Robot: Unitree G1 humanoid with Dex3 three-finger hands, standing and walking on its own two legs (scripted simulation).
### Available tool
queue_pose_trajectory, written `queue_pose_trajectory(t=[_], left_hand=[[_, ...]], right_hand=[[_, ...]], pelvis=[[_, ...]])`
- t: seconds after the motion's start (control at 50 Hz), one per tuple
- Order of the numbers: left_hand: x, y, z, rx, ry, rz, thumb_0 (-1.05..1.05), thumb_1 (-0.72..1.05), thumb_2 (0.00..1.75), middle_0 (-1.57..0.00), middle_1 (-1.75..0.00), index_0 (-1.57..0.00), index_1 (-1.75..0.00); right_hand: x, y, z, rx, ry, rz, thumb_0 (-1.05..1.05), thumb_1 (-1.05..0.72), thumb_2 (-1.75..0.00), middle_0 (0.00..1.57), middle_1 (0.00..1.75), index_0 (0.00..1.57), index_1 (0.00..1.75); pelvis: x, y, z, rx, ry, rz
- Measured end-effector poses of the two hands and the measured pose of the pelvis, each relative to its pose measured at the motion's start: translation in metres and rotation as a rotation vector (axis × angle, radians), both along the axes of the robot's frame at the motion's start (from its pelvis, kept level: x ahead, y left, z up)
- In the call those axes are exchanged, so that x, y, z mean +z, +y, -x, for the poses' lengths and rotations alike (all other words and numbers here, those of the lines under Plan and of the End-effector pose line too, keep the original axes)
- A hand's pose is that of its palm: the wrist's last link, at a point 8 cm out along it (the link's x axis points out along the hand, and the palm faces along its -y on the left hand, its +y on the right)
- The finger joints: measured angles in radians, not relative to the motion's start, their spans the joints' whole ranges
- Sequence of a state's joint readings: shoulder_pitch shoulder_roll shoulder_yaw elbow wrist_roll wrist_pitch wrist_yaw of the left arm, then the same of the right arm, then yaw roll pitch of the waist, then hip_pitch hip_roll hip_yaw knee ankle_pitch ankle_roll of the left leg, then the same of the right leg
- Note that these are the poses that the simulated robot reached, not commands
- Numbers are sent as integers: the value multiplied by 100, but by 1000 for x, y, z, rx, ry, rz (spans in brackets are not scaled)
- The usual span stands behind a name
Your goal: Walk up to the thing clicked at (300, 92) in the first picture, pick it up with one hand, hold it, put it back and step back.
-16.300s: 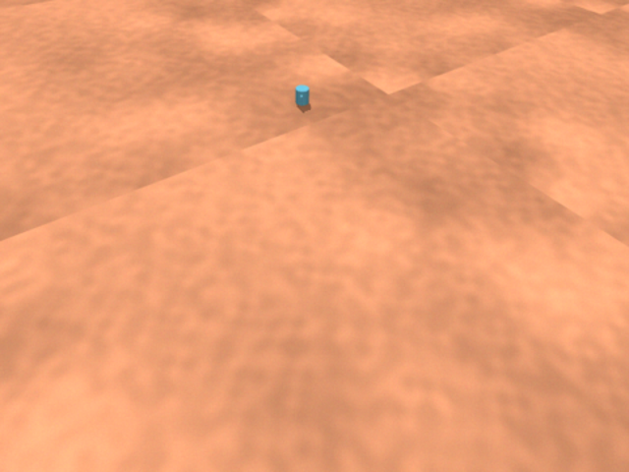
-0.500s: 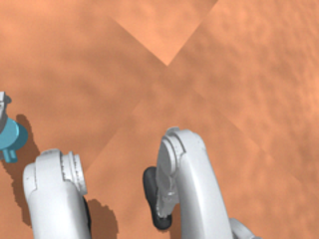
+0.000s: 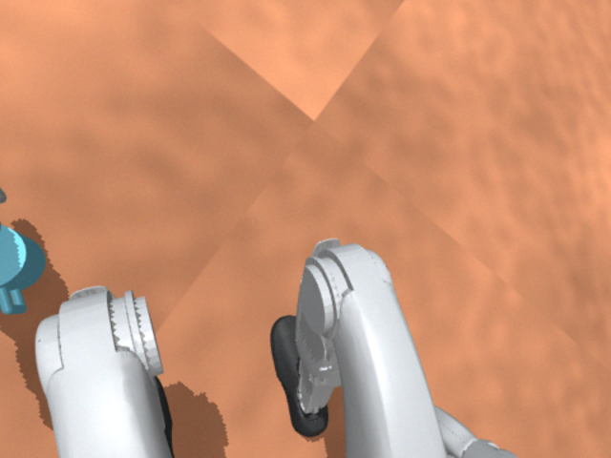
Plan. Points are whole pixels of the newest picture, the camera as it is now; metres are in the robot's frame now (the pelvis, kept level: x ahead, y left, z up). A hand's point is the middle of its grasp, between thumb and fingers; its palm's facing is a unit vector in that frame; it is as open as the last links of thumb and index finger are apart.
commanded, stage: rest palm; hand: left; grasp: from above
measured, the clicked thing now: (3, 272) +0.36 +0.30 -0.25
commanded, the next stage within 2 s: close in 0.18 s
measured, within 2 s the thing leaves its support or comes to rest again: neither
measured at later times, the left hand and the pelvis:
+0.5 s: hand out of the picture +0.37 +0.32 -0.22, palm faces -0.45 -0.12 -0.89, open 14.6 cm; pelvis +0.00 +0.00 +0.00, yaw +0 degrees
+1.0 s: hand out of the picture +0.37 +0.32 -0.22, palm faces -0.46 -0.14 -0.88, open 14.0 cm; pelvis +0.00 +0.00 +0.00, yaw +0 degrees
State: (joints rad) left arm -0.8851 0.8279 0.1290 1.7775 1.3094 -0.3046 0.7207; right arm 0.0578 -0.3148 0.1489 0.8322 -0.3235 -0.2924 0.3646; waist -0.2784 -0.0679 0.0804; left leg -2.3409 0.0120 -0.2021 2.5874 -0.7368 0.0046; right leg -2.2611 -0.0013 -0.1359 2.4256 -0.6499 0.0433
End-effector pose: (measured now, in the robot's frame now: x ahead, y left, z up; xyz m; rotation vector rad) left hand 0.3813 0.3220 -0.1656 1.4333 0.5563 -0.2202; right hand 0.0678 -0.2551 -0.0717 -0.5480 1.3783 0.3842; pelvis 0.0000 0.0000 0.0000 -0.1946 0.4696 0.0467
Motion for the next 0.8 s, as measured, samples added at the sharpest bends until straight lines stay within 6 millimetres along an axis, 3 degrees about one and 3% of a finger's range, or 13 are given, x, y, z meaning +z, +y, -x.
queue_pose_trajectory(t=[0.2, 0.42, 0.8], left_hand=[[-1, -2, 5, -25, -30, 10, -1, -60, 96, -7, -103, -7, -102], [-1, -3, 6, -30, -32, -10, 0, -61, 96, -8, -102, -8, -101], [-1, -2, 6, 3, -5, -13, -2, -55, 91, -10, -103, -12, -101]], right_hand=[[4, -1, 6, -4, 25, 16, 0, -90, -90, 20, 30, 20, 30], [11, -10, -1, 8, -2, 34, 0, -90, -89, 20, 30, 20, 30], [5, -10, -6, 16, -17, -1, 0, -90, -89, 20, 30, 20, 30]], pelvis=[[1, 1, 0, -4, 0, 7], [1, 1, 0, -2, 1, 8], [1, -2, 0, 2, -5, -3]])
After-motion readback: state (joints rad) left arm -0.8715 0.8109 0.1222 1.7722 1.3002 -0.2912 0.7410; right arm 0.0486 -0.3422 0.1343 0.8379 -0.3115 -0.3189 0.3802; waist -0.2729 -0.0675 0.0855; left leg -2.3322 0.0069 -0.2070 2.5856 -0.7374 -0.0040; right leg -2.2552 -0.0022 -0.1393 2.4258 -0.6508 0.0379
